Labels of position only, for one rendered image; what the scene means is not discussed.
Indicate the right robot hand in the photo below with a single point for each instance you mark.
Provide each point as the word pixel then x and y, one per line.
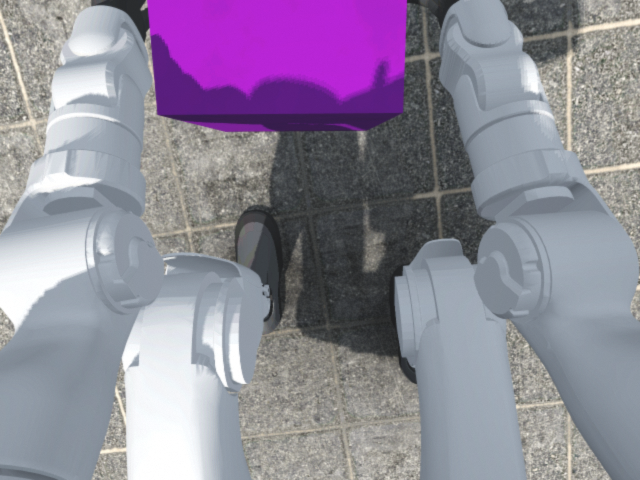
pixel 438 7

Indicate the robot right upper arm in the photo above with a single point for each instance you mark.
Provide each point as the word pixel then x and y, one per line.
pixel 566 281

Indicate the left robot hand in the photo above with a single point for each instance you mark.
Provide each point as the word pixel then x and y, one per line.
pixel 133 9

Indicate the robot left forearm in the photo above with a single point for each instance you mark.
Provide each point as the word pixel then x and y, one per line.
pixel 95 127

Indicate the robot thigh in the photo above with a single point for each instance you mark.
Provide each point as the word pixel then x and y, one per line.
pixel 469 422
pixel 198 341

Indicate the robot left upper arm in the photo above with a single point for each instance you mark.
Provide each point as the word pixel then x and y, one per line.
pixel 72 284

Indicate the carton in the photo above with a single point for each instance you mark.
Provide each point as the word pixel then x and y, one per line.
pixel 279 65

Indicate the left robot thigh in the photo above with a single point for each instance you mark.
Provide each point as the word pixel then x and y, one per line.
pixel 198 341

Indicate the right robot thigh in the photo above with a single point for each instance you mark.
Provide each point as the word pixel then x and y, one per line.
pixel 469 422

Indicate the robot right forearm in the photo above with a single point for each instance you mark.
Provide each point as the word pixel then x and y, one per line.
pixel 506 123

